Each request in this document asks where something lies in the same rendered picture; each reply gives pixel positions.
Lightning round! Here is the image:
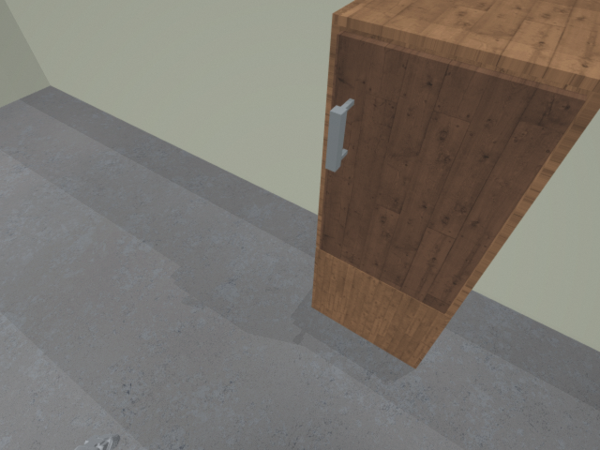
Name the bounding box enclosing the handle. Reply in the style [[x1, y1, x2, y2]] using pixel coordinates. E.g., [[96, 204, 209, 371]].
[[325, 98, 354, 173]]

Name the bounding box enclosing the cupboard door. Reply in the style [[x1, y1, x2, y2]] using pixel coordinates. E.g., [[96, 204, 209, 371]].
[[320, 31, 587, 314]]

